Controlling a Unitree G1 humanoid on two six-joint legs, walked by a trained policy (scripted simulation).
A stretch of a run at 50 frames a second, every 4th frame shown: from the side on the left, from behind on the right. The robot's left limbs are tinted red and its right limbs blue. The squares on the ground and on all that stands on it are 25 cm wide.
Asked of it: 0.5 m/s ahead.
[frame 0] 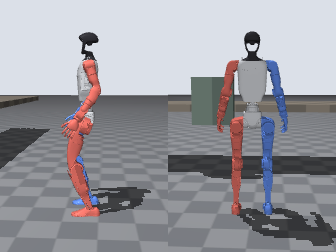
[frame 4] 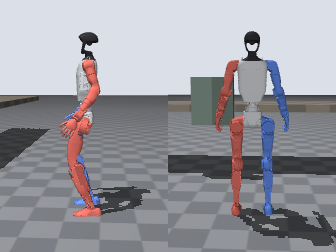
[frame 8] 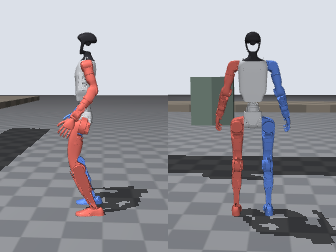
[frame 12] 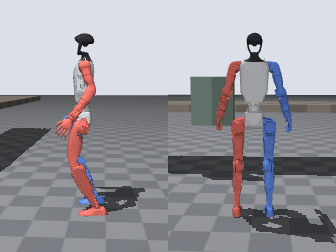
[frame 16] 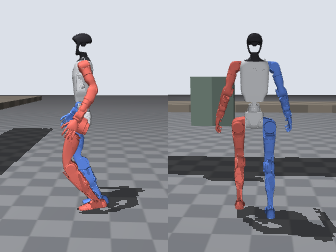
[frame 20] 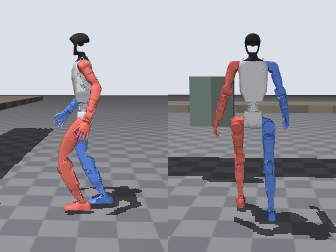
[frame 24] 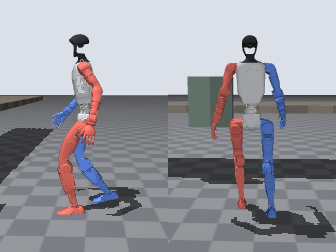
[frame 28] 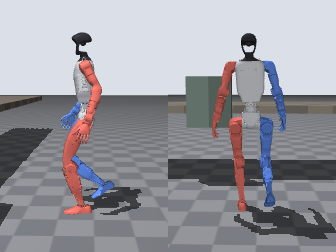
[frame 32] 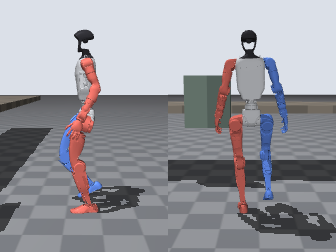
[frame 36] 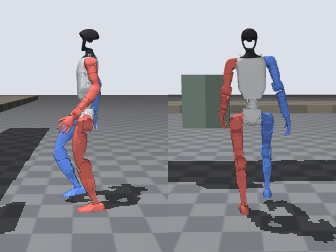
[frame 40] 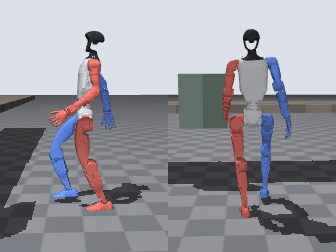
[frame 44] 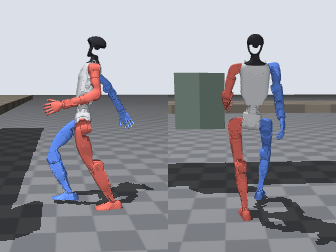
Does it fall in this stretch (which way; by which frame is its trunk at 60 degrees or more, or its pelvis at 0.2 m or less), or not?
no
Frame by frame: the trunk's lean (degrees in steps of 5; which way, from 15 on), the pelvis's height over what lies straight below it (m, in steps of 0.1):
0: 0, 0.8
4: 5, 0.8
8: 5, 0.8
12: 0, 0.8
16: 0, 0.8
20: 5, 0.8
24: 5, 0.7
28: 5, 0.8
32: 5, 0.8
36: 5, 0.8
40: 10, 0.8
44: 15 backward, 0.7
